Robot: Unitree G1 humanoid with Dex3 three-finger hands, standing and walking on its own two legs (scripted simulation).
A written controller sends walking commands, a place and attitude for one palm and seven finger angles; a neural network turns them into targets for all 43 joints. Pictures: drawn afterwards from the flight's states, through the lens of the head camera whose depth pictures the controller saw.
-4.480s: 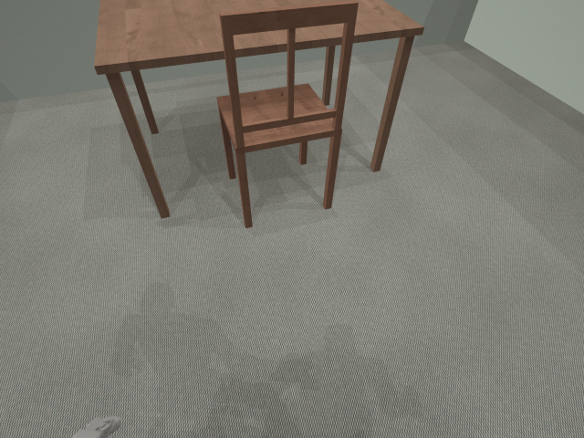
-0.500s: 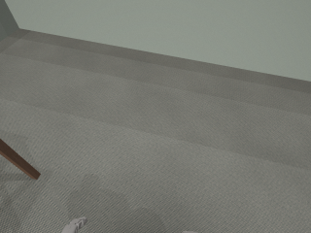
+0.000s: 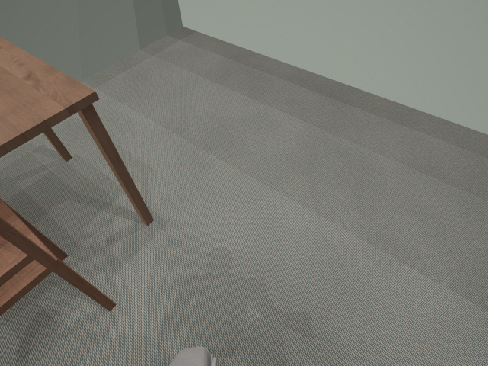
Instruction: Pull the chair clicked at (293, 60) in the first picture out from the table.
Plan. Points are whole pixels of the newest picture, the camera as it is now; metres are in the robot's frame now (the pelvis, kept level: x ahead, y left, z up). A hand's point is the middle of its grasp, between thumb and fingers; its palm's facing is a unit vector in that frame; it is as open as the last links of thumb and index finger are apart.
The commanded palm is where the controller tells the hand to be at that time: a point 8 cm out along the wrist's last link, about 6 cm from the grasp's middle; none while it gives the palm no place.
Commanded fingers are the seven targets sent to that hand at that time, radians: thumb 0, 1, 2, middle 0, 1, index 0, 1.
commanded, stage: turn to face it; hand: left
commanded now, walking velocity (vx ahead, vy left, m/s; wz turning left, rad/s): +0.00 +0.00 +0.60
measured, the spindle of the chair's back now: out of the picture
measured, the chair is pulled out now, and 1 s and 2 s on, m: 0.00 0.00 0.00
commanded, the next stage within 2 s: take the last steps up to it in 1.56 s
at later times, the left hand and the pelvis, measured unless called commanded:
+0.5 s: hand out of the picture +0.05 +0.28 -0.16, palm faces +0.32 -0.92 -0.24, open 7.4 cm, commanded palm none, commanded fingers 0.00 0.90 0.90 -0.20 -0.30 -0.20 -0.30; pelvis +0.00 +0.05 +0.00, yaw +16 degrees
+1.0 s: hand out of the picture -0.04 +0.21 -0.14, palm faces +0.57 -0.77 -0.27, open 7.4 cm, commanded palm none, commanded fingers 0.00 0.90 0.90 -0.20 -0.30 -0.20 -0.30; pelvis +0.00 +0.00 +0.00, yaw +36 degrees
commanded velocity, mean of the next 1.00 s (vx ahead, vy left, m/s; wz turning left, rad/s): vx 0.00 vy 0.00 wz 0.60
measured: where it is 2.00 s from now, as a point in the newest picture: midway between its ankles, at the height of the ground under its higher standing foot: outside the picture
